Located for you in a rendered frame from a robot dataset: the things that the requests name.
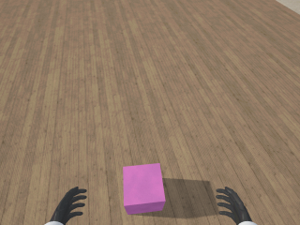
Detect robot right hand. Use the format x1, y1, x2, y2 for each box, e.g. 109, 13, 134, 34
216, 187, 252, 225

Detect robot left hand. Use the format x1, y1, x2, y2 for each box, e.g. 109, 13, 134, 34
50, 187, 87, 225

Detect carton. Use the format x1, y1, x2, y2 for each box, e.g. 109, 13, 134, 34
123, 163, 166, 215

